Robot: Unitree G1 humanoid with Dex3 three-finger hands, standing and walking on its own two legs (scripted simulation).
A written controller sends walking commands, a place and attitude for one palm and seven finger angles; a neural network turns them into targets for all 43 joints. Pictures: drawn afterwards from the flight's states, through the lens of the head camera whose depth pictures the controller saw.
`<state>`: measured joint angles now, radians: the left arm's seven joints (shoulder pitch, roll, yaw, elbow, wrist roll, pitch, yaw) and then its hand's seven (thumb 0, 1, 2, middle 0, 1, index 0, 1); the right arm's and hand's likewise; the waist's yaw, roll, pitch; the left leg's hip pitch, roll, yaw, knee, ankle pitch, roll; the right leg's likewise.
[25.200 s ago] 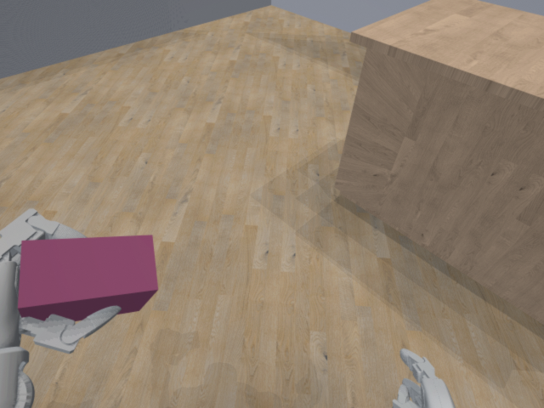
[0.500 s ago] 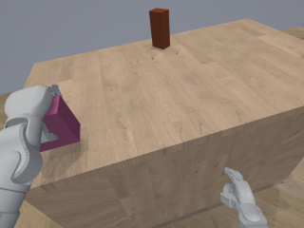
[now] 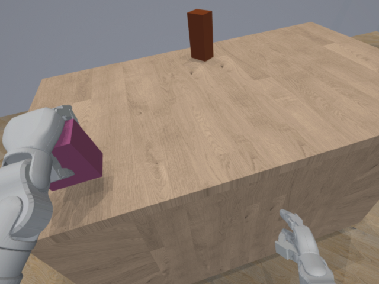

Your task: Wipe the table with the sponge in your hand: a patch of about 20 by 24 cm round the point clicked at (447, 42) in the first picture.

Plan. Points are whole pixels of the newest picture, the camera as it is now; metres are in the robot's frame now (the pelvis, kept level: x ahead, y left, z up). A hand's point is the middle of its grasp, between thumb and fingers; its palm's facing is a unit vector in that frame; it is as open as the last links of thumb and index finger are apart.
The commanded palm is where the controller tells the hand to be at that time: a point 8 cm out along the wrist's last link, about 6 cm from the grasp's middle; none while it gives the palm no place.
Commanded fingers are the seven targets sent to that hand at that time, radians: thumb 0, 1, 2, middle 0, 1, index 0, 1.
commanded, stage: lower the sponge onto the table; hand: left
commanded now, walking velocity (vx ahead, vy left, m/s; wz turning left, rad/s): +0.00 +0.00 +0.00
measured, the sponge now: (68, 161) +0.27 +0.30 +0.16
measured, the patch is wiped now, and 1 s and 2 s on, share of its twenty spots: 0.00 0.00 0.10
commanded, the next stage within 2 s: wipe forward along the first lane in 1.62 s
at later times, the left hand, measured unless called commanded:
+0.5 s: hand (52, 148) +0.26 +0.31 +0.20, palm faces +0.17 -0.04 -0.98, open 10.1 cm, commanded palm +0.21 +0.30 +0.27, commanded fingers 0.00 0.10 1.30 -1.20 -1.60 -1.20 -1.60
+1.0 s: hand (56, 159) +0.26 +0.31 +0.17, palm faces +0.11 -0.05 -0.99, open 10.1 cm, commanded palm +0.22 +0.30 +0.25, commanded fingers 0.00 0.10 1.30 -1.20 -1.60 -1.20 -1.60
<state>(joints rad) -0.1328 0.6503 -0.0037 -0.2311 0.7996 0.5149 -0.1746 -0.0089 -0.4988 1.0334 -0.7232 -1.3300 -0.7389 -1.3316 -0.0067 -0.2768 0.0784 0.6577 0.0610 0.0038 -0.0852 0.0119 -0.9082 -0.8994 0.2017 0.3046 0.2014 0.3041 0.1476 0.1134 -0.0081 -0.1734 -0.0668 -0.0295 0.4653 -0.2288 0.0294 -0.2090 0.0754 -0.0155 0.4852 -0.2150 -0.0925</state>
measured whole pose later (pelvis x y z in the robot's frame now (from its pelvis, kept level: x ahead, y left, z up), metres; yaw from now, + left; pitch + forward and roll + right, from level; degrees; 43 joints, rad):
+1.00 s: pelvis +0.00 +0.00 +0.00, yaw +0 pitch -4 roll +1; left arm -0.12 0.64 -0.01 -0.12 0.83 0.46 -0.17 -0.01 -0.50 1.03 -0.72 -1.33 -0.74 -1.33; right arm 0.01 -0.27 0.08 0.67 0.06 -0.01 -0.09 0.01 -0.91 -0.90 0.20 0.30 0.20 0.30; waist 0.13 0.11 -0.01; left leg -0.18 -0.07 -0.03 0.48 -0.23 0.03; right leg -0.21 0.08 -0.02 0.48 -0.21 -0.09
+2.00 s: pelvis +0.01 +0.00 +0.00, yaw +1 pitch -2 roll +1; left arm -0.13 0.63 -0.02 -0.02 0.87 0.42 -0.15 -0.02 -0.50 1.04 -0.73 -1.33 -0.75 -1.32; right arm 0.03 -0.27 0.08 0.66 0.06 0.01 -0.09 0.01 -0.91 -0.90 0.20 0.30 0.20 0.30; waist 0.12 0.10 -0.02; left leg -0.19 -0.06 -0.05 0.47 -0.24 0.03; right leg -0.21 0.09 -0.03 0.46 -0.21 -0.10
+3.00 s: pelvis +0.00 +0.02 +0.00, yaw +1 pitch +3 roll -1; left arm -0.57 0.71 0.04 0.66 0.94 0.15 -0.13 0.00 -0.53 1.05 -0.75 -1.32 -0.76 -1.32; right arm 0.19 -0.30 0.03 0.67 0.09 0.08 -0.10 0.01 -0.91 -0.90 0.20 0.30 0.20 0.30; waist 0.03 0.08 -0.07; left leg -0.35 -0.07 -0.04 0.54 -0.25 0.05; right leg -0.35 0.08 -0.03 0.49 -0.20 -0.07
